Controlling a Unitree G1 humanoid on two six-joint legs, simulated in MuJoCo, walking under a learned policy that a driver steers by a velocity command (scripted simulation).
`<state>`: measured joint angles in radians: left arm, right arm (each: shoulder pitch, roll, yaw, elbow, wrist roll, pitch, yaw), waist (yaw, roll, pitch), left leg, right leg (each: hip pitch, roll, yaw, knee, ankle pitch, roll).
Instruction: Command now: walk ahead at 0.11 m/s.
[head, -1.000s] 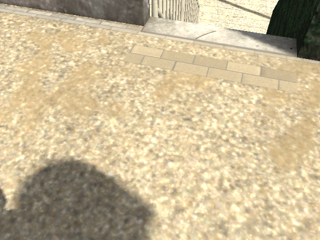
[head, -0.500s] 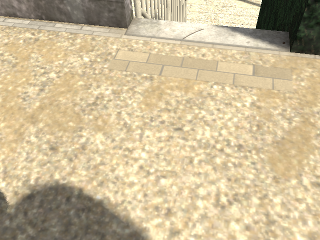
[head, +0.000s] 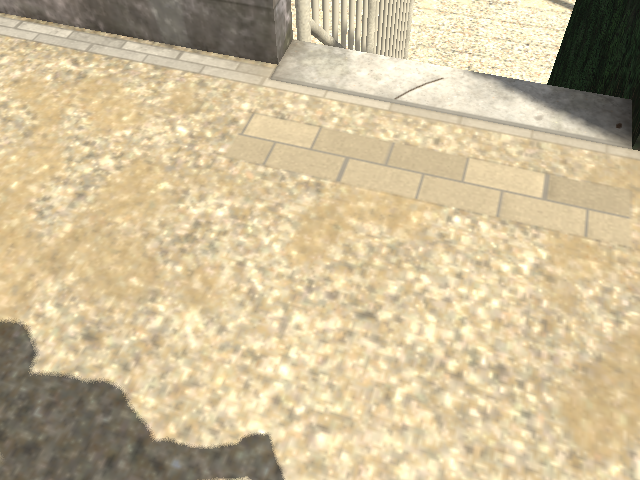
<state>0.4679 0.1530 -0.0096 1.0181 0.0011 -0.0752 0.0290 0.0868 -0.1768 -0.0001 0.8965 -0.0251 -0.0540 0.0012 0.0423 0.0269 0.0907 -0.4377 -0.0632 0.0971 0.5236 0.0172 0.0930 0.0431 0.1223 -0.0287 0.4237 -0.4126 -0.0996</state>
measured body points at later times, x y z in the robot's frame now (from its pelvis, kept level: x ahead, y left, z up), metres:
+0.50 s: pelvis +0.06 -0.02 +0.01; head +0.06 -0.03 +0.46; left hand +0.04 +0.19 -0.14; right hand +0.08 -0.25 -0.15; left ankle +0.12 +0.05 -0.73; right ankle +0.05 -0.13 -0.73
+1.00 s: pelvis +0.09 -0.04 +0.02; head +0.09 -0.04 +0.47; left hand +0.05 +0.16 -0.15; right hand +0.07 -0.25 -0.15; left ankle +0.12 +0.05 -0.73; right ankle +0.05 -0.13 -0.73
